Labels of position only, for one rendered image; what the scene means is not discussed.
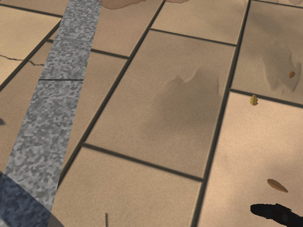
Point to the robot right hand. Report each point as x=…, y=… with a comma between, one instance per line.
x=278, y=213

